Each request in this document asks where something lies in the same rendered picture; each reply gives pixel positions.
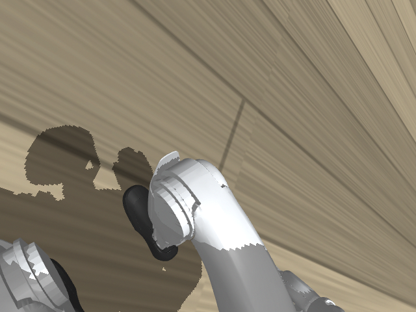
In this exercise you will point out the left robot foot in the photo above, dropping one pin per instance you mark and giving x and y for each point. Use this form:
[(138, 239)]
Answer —
[(70, 287)]

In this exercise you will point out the right robot arm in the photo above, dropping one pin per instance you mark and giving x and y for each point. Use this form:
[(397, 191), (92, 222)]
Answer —
[(324, 304)]

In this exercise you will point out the right robot hand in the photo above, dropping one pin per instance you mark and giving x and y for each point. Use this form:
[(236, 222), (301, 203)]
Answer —
[(301, 294)]

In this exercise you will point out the right robot foot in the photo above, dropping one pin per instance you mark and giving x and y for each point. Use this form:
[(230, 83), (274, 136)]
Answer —
[(135, 203)]

